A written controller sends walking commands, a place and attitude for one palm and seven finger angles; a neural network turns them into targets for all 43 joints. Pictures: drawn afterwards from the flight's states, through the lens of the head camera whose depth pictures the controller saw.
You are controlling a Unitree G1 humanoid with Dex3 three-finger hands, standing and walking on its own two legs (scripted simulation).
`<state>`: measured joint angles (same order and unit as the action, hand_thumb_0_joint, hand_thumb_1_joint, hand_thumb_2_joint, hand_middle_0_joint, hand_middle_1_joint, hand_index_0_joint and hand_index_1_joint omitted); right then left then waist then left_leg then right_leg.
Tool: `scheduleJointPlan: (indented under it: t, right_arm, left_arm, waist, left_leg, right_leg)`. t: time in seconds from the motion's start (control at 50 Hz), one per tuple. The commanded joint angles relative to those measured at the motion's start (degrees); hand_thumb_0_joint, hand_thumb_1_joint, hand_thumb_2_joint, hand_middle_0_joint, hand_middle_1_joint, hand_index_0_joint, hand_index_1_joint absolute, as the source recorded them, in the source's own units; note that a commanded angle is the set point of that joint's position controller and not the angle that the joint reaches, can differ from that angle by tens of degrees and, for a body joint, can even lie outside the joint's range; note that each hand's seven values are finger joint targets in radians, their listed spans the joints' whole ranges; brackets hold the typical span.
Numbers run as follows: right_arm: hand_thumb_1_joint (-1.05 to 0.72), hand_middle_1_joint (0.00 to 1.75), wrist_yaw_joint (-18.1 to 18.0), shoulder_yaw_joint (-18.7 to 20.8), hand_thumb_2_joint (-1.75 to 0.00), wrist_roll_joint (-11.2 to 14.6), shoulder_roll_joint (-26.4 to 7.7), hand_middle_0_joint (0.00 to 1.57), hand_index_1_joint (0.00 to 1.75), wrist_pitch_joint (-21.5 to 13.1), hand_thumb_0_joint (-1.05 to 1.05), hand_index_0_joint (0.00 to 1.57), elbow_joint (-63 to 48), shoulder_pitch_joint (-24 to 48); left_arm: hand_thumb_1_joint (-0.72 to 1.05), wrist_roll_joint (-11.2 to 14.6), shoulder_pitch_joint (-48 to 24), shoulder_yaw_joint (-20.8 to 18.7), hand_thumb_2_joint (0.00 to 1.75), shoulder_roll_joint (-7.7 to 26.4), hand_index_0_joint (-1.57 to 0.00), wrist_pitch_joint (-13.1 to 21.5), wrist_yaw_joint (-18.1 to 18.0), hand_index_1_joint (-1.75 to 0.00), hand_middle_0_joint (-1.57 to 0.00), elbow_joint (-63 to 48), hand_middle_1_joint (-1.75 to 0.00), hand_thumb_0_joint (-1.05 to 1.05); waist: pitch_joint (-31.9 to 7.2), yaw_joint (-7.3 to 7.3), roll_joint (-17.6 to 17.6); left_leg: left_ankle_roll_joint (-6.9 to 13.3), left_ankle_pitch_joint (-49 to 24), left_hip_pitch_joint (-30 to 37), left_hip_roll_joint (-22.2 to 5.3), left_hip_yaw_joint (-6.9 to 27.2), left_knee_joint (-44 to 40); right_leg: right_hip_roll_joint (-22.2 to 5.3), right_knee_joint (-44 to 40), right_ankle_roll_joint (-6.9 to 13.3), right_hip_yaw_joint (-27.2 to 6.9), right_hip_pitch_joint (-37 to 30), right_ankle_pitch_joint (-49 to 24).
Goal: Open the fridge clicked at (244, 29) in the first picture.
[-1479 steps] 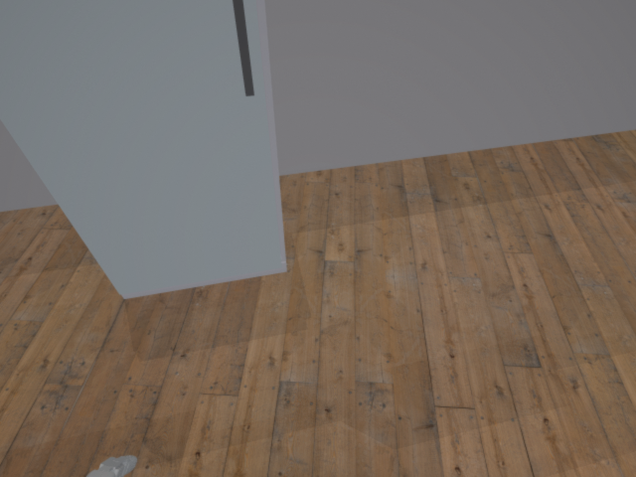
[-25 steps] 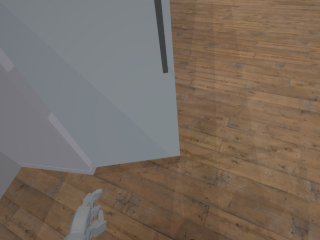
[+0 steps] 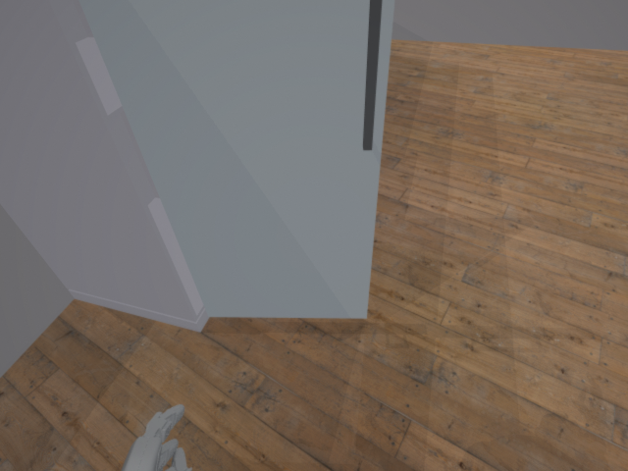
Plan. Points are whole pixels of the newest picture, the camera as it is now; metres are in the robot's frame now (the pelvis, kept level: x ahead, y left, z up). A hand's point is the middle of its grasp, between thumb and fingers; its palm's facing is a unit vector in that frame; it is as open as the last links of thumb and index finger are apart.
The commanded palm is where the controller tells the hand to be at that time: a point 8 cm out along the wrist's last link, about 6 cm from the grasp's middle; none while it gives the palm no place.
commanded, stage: stop stepping back and stand still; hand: right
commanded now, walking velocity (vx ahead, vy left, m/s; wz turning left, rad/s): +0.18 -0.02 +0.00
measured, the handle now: (373, 30) +0.77 -0.04 +0.28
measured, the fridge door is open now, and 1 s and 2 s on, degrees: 75 75 75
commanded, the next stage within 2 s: let the arm hang, fingers relaxed in 0.94 s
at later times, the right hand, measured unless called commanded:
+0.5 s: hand out of the picture +0.21 -0.28 +0.18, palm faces +0.40 +0.78 -0.48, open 7.4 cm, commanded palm +0.15 -0.33 +0.18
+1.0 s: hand out of the picture +0.24 -0.30 +0.17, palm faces +0.39 +0.79 -0.48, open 7.4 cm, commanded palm +0.17 -0.35 +0.18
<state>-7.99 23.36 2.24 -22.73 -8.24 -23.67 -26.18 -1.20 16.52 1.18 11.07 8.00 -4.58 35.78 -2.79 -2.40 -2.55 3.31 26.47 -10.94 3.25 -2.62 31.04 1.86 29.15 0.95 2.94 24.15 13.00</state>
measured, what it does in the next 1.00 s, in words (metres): steps on the spot: right foot, then left foot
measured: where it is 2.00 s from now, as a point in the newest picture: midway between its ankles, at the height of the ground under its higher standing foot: outside the picture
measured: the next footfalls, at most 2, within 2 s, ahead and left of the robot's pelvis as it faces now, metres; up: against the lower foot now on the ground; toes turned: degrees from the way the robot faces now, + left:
right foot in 0.24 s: +0.05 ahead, -0.15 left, +0.00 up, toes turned -2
left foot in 0.44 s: +0.08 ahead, +0.05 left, +0.00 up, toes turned +3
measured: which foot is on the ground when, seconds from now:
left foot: down 0.00-0.26, up 0.28-0.42, down 0.44-1.00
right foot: up 0.00-0.22, down 0.24-1.00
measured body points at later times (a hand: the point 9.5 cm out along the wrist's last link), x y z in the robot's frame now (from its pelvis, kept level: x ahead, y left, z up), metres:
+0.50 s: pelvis +0.01 -0.03 +0.00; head +0.00 -0.04 +0.44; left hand +0.16 +0.17 -0.08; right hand +0.18 -0.32 +0.20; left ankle +0.04 +0.05 -0.73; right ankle +0.01 -0.16 -0.73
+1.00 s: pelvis +0.03 -0.05 +0.00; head +0.04 -0.06 +0.45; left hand +0.21 +0.19 -0.06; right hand +0.21 -0.34 +0.20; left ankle +0.04 +0.05 -0.73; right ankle +0.01 -0.15 -0.73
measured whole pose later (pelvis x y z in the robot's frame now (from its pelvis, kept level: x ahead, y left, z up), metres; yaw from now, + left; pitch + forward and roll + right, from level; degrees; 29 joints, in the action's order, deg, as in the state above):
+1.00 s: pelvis +0.03 -0.05 +0.00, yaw +0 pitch +1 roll +1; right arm -8.2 24.0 1.8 -25.3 -13.5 -27.8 -31.5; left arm -0.4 10.5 0.8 11.2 7.1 -4.0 33.0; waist -1.2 -1.0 -0.9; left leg 1.7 13.8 -15.0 1.1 -3.5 27.6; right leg -0.2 29.4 1.1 2.7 13.6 17.0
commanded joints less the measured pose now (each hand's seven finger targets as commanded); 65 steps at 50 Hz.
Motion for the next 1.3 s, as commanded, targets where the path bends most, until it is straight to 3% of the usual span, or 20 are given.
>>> scheduleJointPlan:
  t: [0.0,0.06,0.18,0.2,0.22,0.24,0.26,0.3,0.34,0.4,0.54,0.62,0.68,0.76,0.86,1.0,1.02,1.08,1.18,1.28]
  right_arm:
    - [-0.9,0.3,-0.89,9.94,-0.9,0.26,-14.39,0.2,0.3,-5.87,0.0,0.2,-22.84,-2.51]
    - [-0.9,0.3,-1.49,9.8,-0.9,-0.49,-13.34,0.2,0.3,-6.74,0.0,0.2,-15.1,-0.36]
    - [-0.9,0.3,-2.9,3.96,-0.9,-1.56,-9.28,0.2,0.3,-6.3,0.0,0.2,-7.11,9.63]
    - [-0.9,0.3,-2.61,2.34,-0.9,-1.17,-7.79,0.2,0.3,-6.17,0.0,0.2,-7.61,8.73]
    - [-0.9,0.3,-2.4,1.48,-0.9,-1.06,-7.65,0.2,0.3,-6.46,0.0,0.2,-11.42,9.71]
    - [-0.9,0.3,-2.49,2.64,-0.9,-1.21,-9.16,0.2,0.3,-6.76,0.0,0.2,-14.22,10.13]
    - [-0.9,0.3,-2.24,4.23,-0.9,-1.26,-11.04,0.2,0.3,-7.08,0.0,0.2,-15.23,10.52]
    - [-0.9,0.3,-1.23,7.07,-0.9,-0.92,-14.07,0.2,0.3,-7.25,0.0,0.2,-19.04,9.2]
    - [-0.9,0.3,-1.16,6.19,-0.9,-0.86,-11.53,0.2,0.3,-6.84,0.0,0.2,-18.4,2.64]
    - [-0.9,0.3,-1.23,9.72,-0.9,-0.75,-13.44,0.2,0.3,-6.31,0.0,0.2,-17.52,-4.93]
    - [-0.9,0.3,-1.4,9.32,-0.9,0.41,-11.87,0.2,0.3,-5.81,0.0,0.2,-9.55,-2.28]
    - [-0.9,0.3,-1.7,6.51,-0.9,-0.24,-9.92,0.2,0.3,-6.0,0.0,0.2,-8.77,0.57]
    - [-0.9,0.3,-1.76,4.88,-0.9,-0.5,-9.46,0.2,0.3,-6.68,0.0,0.2,-13.13,1.78]
    - [-0.9,0.3,-1.79,4.99,-0.9,-1.44,-10.96,0.2,0.3,-7.68,0.0,0.2,-18.09,4.07]
    - [-0.9,0.3,-1.91,8.42,-0.9,-0.56,-12.18,0.2,0.3,-8.21,0.0,0.2,-17.08,-3.17]
    - [-0.9,0.3,-1.24,9.28,-0.9,1.09,-10.84,0.2,0.3,-7.52,0.0,0.2,-9.92,-7.54]
    - [-0.9,0.3,6.71,-17.47,-0.9,-3.97,-2.65,0.2,0.3,1.59,0.0,0.2,28.87,0.8]
    - [-0.9,0.3,8.4,-16.61,-0.9,-3.66,-1.35,0.2,0.3,7.54,0.0,0.2,32.8,5.16]
    - [-0.9,0.3,8.41,-18.08,-0.9,-4.41,-4.02,0.2,0.3,7.49,0.0,0.2,48.57,12.12]
    - [-0.9,0.3,7.72,-20.61,-0.9,-3.76,-3.41,0.2,0.3,8.15,0.0,0.2,62.37,16.09]
  left_arm:
    - [0.9,0.03,-8.48,-4.3,0.9,8.73,-0.2,0.95,0.49,-0.3,-0.2,-7.92,-0.3,0.0]
    - [0.9,-0.28,-5.61,-2.83,0.9,6.15,-0.2,1.53,0.14,-0.3,-0.2,-6.84,-0.3,0.0]
    - [0.9,-0.02,-4.9,-3.33,0.9,7.37,-0.2,4.08,-2.57,-0.3,-0.2,-5.17,-0.3,0.0]
    - [0.9,0.33,-4.69,-3.71,0.9,8.23,-0.2,4.78,-2.7,-0.3,-0.2,-5.94,-0.3,0.0]
    - [0.9,0.42,-5.74,-4.14,0.9,10.05,-0.2,4.6,-2.51,-0.3,-0.2,-6.93,-0.3,0.0]
    - [0.9,0.63,-6.75,-3.77,0.9,9.74,-0.2,4.28,-1.94,-0.3,-0.2,-8.05,-0.3,0.0]
    - [0.9,0.55,-7.44,-3.78,0.9,9.08,-0.2,4.24,-1.46,-0.3,-0.2,-8.15,-0.3,0.0]
    - [0.9,-0.51,-7.13,-3.47,0.9,7.85,-0.2,4.97,-0.61,-0.3,-0.2,-6.46,-0.3,0.0]
    - [0.9,-0.13,-7.28,-2.9,0.9,7.44,-0.2,4.75,0.47,-0.3,-0.2,-6.75,-0.3,0.0]
    - [0.9,0.55,-7.29,-3.13,0.9,8.13,-0.2,4.13,1.05,-0.3,-0.2,-8.11,-0.3,0.0]
    - [0.9,1.14,-5.79,-3.25,0.9,6.08,-0.2,1.96,0.96,-0.3,-0.2,-7.47,-0.3,0.0]
    - [0.9,1.2,-7.21,-2.46,0.9,6.16,-0.2,2.4,0.04,-0.3,-0.2,-6.87,-0.3,0.0]
    - [0.9,1.02,-8.46,-3.18,0.9,8.46,-0.2,2.65,-0.73,-0.3,-0.2,-7.61,-0.3,0.0]
    - [0.9,0.79,-8.91,-2.88,0.9,8.0,-0.2,2.98,-0.8,-0.3,-0.2,-8.38,-0.3,0.0]
    - [0.9,0.92,-7.66,-3.53,0.9,7.99,-0.2,2.31,-0.15,-0.3,-0.2,-9.72,-0.3,0.0]
    - [0.9,1.36,-8.61,-3.31,0.9,8.06,-0.2,0.61,-0.25,-0.3,-0.2,-10.54,-0.3,0.0]
    - [0.9,2.39,-13.36,-5.27,0.9,18.0,-0.2,2.69,5.08,-0.3,-0.2,1.46,-0.3,0.0]
    - [0.9,1.15,-9.36,-5.32,0.9,16.48,-0.2,-2.75,4.79,-0.3,-0.2,1.42,-0.3,0.0]
    - [0.9,-0.29,-8.73,-4.12,0.9,17.2,-0.2,-5.14,4.66,-0.3,-0.2,4.6,-0.3,0.0]
    - [0.9,-0.57,-5.59,-2.69,0.9,12.6,-0.2,-7.61,4.62,-0.3,-0.2,10.31,-0.3,0.0]
  waist:
    - [0.82,3.86,-5.12]
    - [0.59,0.61,-1.65]
    - [-0.25,1.98,1.92]
    - [-0.67,1.57,5.8]
    - [-1.02,1.69,15.82]
    - [-0.28,1.93,18.6]
    - [0.94,2.19,12.35]
    - [1.05,1.84,12.24]
    - [0.45,2.42,11.34]
    - [-2.67,2.89,12.96]
    - [-2.52,1.85,-4.97]
    - [-2.68,1.75,-3.63]
    - [-4.55,2.92,6.4]
    - [-4.41,3.01,11.87]
    - [-8.84,2.73,8.98]
    - [-4.1,2.61,4.41]
    - [2.11,0.41,5.31]
    - [-0.84,1.76,6.92]
    - [-0.8,2.19,-8.74]
    - [0.37,0.54,-0.84]
  left_leg:
    - [10.51,13.32,-10.34,-25.94,31.97,-25.36]
    - [7.51,13.36,-9.7,-19.27,18.82,-20.1]
    - [3.97,4.08,-7.84,-13.34,10.23,-9.12]
    - [1.76,0.39,-9.83,-10.81,7.81,-2.16]
    - [-1.3,-2.53,-16.03,-5.14,3.69,8.61]
    - [-3.44,-0.34,-20.71,-2.94,0.02,14.12]
    - [-3.98,0.92,-20.71,-2.55,0.44,16.63]
    - [-3.76,1.14,-16.92,-4.25,2.57,18.42]
    - [-3.67,-4.04,-9.61,-4.27,1.26,9.4]
    - [-3.12,-11.36,2.66,-2.77,-0.73,-2.67]
    - [5.0,-16.23,-0.23,-17.73,21.97,-14.72]
    - [2.53,-24.32,0.68,-14.7,12.66,-8.93]
    - [-2.62,-22.68,-1.05,-6.68,5.67,-2.82]
    - [-3.08,-30.16,2.49,-5.53,3.37,-1.15]
    - [-1.7,-39.4,8.57,-7.32,4.83,-1.59]
    - [-2.39,-28.22,5.91,-7.01,5.57,-5.48]
    - [-1.03,-35.81,-3.42,-12.22,2.11,-0.19]
    - [-1.2,-16.04,-6.45,-8.76,2.22,1.34]
    - [-0.05,-13.42,-2.24,-9.28,5.87,-2.06]
    - [2.17,-3.81,-8.24,-13.05,10.85,-10.74]
  right_leg:
    - [0.66,41.0,-2.72,-4.03,12.54,9.4]
    - [-5.74,32.43,-1.53,-4.49,10.89,6.19]
    - [-2.7,-1.14,0.77,3.58,-10.09,7.32]
    - [-5.21,-6.48,1.88,-0.99,-14.4,7.66]
    - [-13.0,-9.07,4.83,-13.51,-18.67,5.05]
    - [-19.93,-11.17,7.7,-23.48,-19.51,-1.31]
    - [-20.96,-12.75,8.36,-24.12,-17.34,-7.39]
    - [-20.69,-14.79,8.24,-25.11,-12.17,-3.76]
    - [-18.74,-11.16,6.5,-16.67,-8.69,-10.13]
    - [-13.18,-5.46,2.24,-5.66,-2.19,-3.02]
    - [-3.37,14.22,-1.33,-1.62,-0.21,9.43]
    - [-4.02,2.29,-0.28,-2.49,-5.97,4.22]
    - [-9.81,-6.33,1.42,-8.69,-13.25,-14.87]
    - [-9.97,-4.69,0.53,-7.99,-11.76,-27.79]
    - [-7.43,-1.79,-1.31,-5.21,-10.25,-26.98]
    - [-7.5,-6.44,-0.56,-6.23,-4.92,-10.85]
    - [-7.94,2.62,0.08,-5.69,-4.29,-18.3]
    - [-11.31,-2.94,2.41,-9.49,-3.0,-9.66]
    - [-8.74,-3.53,3.47,-11.81,-1.8,-4.3]
    - [-3.84,-1.32,1.69,-6.91,-9.42,2.52]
